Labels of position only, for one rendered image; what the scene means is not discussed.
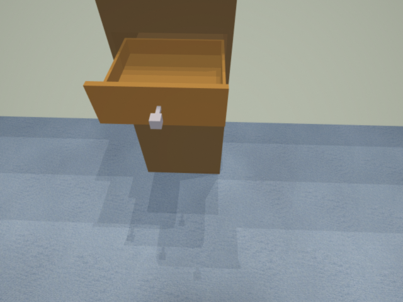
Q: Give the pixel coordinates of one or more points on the handle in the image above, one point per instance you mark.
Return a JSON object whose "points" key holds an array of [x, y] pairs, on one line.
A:
{"points": [[155, 119]]}

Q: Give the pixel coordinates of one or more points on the drawer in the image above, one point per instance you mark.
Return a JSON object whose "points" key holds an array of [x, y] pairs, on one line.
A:
{"points": [[186, 77]]}

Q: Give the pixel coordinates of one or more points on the cabinet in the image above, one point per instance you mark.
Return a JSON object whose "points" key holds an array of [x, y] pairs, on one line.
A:
{"points": [[174, 148]]}

